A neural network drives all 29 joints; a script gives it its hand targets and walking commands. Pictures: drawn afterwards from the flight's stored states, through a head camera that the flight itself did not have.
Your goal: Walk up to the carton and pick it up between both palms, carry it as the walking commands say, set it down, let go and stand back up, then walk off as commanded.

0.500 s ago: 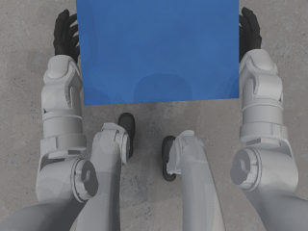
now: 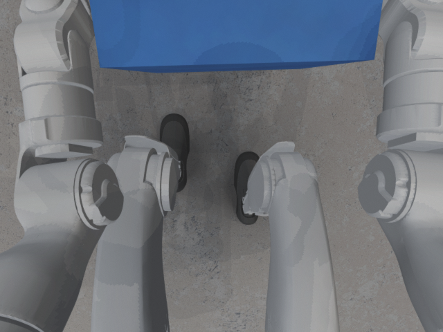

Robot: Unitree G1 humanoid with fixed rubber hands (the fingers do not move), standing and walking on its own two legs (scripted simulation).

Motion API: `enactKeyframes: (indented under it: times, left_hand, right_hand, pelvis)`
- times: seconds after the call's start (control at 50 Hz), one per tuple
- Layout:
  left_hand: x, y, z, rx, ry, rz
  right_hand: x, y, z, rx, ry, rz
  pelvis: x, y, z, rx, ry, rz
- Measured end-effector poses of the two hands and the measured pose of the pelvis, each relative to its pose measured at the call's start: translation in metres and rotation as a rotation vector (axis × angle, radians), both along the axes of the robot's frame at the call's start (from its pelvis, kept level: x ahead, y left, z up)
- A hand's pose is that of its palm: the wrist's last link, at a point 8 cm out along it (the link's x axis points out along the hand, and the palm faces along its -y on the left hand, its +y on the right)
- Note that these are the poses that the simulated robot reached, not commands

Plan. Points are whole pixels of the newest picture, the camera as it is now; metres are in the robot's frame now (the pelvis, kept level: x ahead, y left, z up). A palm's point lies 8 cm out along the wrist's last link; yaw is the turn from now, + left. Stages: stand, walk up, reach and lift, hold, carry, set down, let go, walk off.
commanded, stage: set down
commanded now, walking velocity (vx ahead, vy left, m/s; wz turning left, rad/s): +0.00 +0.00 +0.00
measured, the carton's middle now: out of the picture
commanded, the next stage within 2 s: none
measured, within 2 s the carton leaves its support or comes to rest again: rests again in 0.80 s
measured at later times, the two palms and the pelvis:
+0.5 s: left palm out of the picture +0.56 +0.22 -0.23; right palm out of the picture +0.57 -0.16 -0.24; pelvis +0.02 +0.00 -0.05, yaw +0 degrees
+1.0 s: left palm out of the picture +0.57 +0.23 -0.25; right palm out of the picture +0.58 -0.15 -0.25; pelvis +0.02 +0.00 -0.08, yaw -1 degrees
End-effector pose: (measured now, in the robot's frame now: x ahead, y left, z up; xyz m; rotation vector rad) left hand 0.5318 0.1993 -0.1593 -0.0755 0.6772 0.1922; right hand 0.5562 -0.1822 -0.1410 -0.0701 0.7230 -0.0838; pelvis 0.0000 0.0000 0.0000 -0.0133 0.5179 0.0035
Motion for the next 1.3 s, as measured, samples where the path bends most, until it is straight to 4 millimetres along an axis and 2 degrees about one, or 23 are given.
enactKeyframes:
  times: [0.1, 0.28, 0.62, 0.96, 1.3]
  left_hand:
    - [0.0, 0.005, -0.026, 0.004, 0.041, -0.005]
    - [0.012, 0.023, -0.038, 0.035, 0.041, 0.004]
    - [0.036, 0.025, -0.081, 0.038, 0.069, -0.026]
    - [0.035, 0.028, -0.094, 0.019, 0.058, -0.017]
    - [0.036, 0.029, -0.098, 0.029, 0.052, -0.032]
  right_hand:
    - [0.001, 0.005, -0.028, -0.016, 0.039, 0.019]
    - [0.01, 0.023, -0.059, -0.002, 0.04, 0.041]
    - [0.015, 0.024, -0.112, -0.044, 0.069, 0.062]
    - [0.023, 0.028, -0.113, -0.058, 0.054, 0.065]
    - [0.024, 0.026, -0.116, -0.015, 0.041, 0.064]
  pelvis:
    - [0.003, 0.0, -0.012, 0.0, 0.024, -0.002]
    - [0.008, 0.002, -0.031, -0.004, 0.034, -0.003]
    - [0.017, 0.001, -0.067, 0.0, 0.063, -0.007]
    - [0.016, 0.001, -0.08, 0.0, 0.051, -0.008]
    - [0.016, 0.002, -0.089, -0.001, 0.052, -0.01]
